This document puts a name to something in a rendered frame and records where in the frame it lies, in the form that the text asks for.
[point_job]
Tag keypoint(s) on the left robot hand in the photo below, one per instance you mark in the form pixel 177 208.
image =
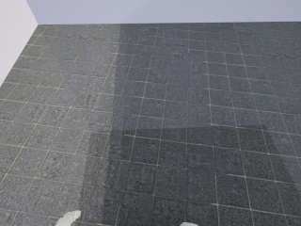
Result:
pixel 68 218

